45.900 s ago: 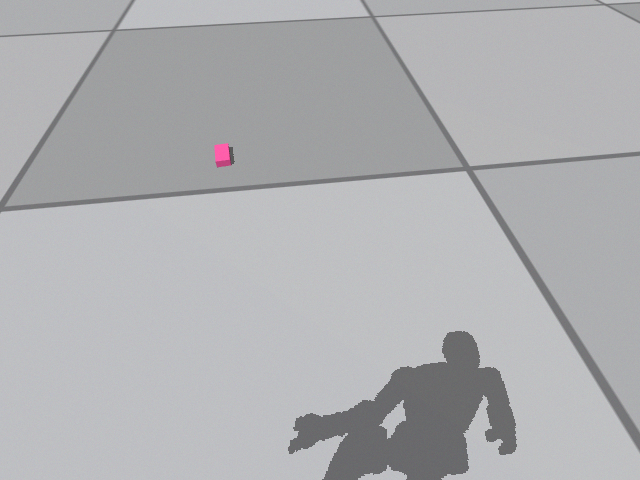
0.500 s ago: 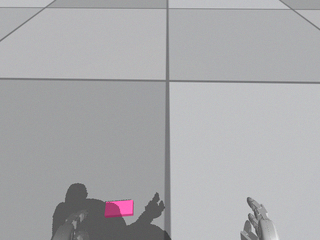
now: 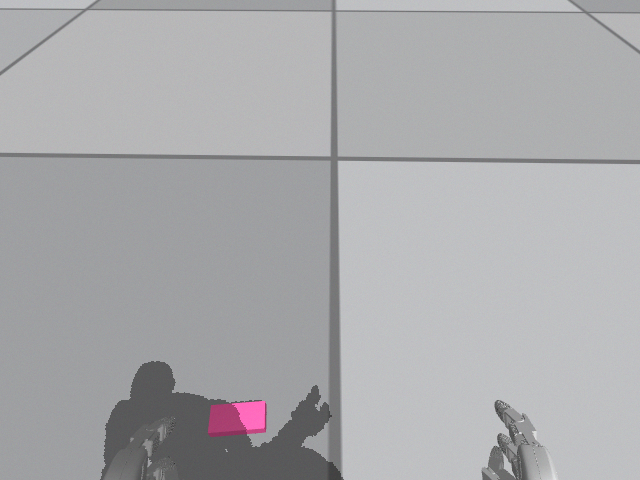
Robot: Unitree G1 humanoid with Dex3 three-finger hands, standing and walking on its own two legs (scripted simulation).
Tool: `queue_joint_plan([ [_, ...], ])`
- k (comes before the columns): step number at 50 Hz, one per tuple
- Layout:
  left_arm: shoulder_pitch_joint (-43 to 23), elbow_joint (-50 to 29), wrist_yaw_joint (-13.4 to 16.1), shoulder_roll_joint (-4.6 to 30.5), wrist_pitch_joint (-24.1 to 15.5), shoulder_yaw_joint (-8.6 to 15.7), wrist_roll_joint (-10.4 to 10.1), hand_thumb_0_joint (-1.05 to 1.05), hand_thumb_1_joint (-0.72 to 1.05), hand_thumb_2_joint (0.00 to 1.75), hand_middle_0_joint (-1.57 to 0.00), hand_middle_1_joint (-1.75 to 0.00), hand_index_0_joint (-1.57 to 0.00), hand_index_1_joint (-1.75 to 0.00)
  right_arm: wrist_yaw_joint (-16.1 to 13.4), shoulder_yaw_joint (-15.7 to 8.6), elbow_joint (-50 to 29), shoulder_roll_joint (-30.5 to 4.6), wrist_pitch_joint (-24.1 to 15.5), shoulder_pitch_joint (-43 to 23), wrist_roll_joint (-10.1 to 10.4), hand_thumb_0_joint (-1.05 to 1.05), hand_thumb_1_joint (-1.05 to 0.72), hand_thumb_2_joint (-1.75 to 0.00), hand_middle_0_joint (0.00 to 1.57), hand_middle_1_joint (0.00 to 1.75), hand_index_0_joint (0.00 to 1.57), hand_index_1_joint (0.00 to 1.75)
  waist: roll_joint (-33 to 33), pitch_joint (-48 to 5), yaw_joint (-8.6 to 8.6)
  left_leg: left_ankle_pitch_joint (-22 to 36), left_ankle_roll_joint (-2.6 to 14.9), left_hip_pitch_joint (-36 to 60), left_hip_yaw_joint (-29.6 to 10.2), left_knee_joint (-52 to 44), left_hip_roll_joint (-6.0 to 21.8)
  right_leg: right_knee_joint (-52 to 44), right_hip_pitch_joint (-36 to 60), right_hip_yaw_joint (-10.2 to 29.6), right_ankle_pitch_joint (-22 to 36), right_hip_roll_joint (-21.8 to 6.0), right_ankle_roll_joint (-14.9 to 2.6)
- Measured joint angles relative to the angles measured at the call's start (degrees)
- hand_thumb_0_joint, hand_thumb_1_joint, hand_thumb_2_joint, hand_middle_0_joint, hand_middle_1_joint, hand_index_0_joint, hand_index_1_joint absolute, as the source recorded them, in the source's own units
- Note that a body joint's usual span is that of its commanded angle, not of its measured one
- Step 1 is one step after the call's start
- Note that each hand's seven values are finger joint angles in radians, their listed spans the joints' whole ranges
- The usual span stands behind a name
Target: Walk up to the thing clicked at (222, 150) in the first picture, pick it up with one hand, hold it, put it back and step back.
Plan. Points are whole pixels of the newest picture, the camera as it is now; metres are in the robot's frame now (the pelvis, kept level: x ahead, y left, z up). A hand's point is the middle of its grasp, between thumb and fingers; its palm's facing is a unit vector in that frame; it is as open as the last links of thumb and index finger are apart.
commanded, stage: home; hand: left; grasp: from above
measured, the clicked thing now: (238, 418) +0.45 +0.25 -0.70
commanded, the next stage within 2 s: stand in 0.42 s
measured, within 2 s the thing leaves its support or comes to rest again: neither
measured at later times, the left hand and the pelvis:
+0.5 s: hand out of the picture +0.16 +0.18 -0.04, palm faces +0.04 -0.98 -0.21, open 7.4 cm; pelvis +0.00 +0.00 +0.00, yaw +0 degrees
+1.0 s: hand out of the picture +0.04 +0.24 -0.11, palm faces +0.03 -0.94 -0.33, open 7.4 cm; pelvis -0.01 +0.01 +0.05, yaw +0 degrees
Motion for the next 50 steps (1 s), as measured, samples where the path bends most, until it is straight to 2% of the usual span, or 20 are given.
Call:
queue_joint_plan([
  [26,0.30,-1.43,0.26,0.55,0.66,-0.12,0.07,0.02,0.90,0.90,-0.20,-0.30,-0.20,-0.29,0.30,0.12,-1.06,0.17,0.74,0.05,0.23,0.01,-0.90,-0.90,0.20,0.30,0.20,0.30,-0.18,0.14,0.10,0.07,0.30,-0.33,-0.04,0.42,-0.14,-0.07,-0.08,0.03,0.33,-0.07,0.27],
  [28,-4.20,6.53,0.77,1.42,-6.61,-1.29,2.61,0.02,0.90,0.90,-0.20,-0.30,-0.20,-0.30,1.99,-0.62,2.41,-0.25,2.31,-2.11,-2.95,0.01,-0.90,-0.90,0.20,0.30,0.20,0.30,-1.05,4.09,1.36,0.69,0.58,3.24,0.66,-0.88,-0.48,-0.57,2.96,0.65,0.60,-0.45,0.20],
  [30,-9.63,17.71,0.94,2.21,-13.15,-1.67,4.55,0.01,0.90,0.90,-0.21,-0.30,-0.20,-0.30,4.98,-0.45,6.98,-1.70,6.32,-4.58,-4.91,0.01,-0.90,-0.90,0.20,0.30,0.20,0.30,-1.98,6.69,2.72,1.87,0.83,6.44,1.43,-3.20,-0.99,-1.86,5.53,1.30,1.32,-0.96,0.00],
  [33,-14.23,30.17,0.67,3.42,-17.94,-1.12,5.79,0.01,0.90,0.90,-0.21,-0.30,-0.21,-0.30,8.43,-1.20,11.80,-3.11,9.74,-6.45,-4.46,0.01,-0.90,-0.90,0.21,0.30,0.20,0.30,-3.14,9.13,3.46,3.59,1.05,10.37,2.30,-6.73,-1.89,-3.88,8.64,2.02,2.32,-1.87,0.29],
  [36,-15.63,38.86,0.71,4.12,-20.24,-0.08,5.82,0.01,0.90,0.90,-0.21,-0.30,-0.21,-0.30,9.96,-2.69,14.75,-3.83,11.01,-6.47,-3.71,0.01,-0.90,-0.90,0.21,0.30,0.21,0.30,-3.57,10.28,3.56,4.90,1.18,13.40,2.66,-9.79,-2.23,-6.48,11.40,2.27,3.45,-2.21,0.60],
  [40,-15.67,48.38,0.88,4.35,-22.20,0.80,5.73,0.01,0.90,0.90,-0.20,-0.30,-0.20,-0.30,10.28,-3.83,18.18,-4.49,11.98,-5.66,-3.57,0.01,-0.90,-0.90,0.21,0.30,0.20,0.30,-3.21,10.93,3.41,6.44,1.25,17.12,2.55,-13.68,-2.13,-10.88,15.39,1.96,5.28,-2.07,0.79],
  [50,-14.81,63.18,0.77,3.46,-24.62,0.50,5.07,0.01,0.90,0.90,-0.20,-0.30,-0.20,-0.30,9.72,-3.66,25.39,-4.12,13.56,-5.27,-2.57,0.01,-0.90,-0.90,0.20,0.30,0.20,0.30,-2.29,12.27,3.33,11.74,1.04,25.75,2.19,-24.94,-2.21,-22.45,24.36,1.12,10.57,-2.02,0.74],
])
